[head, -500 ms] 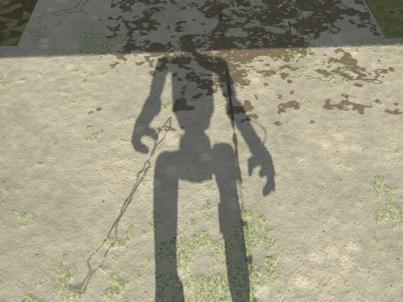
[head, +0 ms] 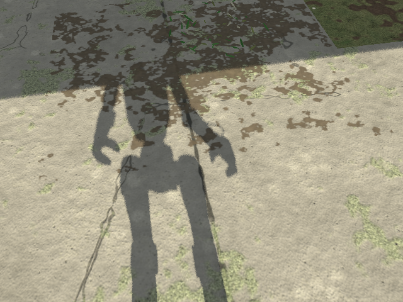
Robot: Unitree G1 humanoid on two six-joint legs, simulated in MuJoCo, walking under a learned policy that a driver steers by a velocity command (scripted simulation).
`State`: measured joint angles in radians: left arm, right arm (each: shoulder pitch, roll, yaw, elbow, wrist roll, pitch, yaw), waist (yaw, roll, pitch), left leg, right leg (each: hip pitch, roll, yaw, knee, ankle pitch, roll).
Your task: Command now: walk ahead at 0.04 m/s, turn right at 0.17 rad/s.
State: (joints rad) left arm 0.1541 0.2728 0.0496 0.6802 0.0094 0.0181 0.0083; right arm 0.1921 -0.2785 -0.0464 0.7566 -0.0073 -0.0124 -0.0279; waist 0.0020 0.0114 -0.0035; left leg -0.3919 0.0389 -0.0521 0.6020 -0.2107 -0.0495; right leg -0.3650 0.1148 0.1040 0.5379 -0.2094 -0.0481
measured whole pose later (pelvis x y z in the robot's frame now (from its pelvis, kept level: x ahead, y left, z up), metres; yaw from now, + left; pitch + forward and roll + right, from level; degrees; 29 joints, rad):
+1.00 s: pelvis +0.08 +0.01 +0.00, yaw +0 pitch +0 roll +0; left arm 0.27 0.23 0.07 0.89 -0.02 -0.08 0.00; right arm 0.33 -0.26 -0.05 0.92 0.03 -0.04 -0.02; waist -0.01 0.04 0.00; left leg -0.18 0.03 -0.02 0.57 -0.37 0.01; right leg -0.23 0.02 -0.03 0.54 -0.29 -0.05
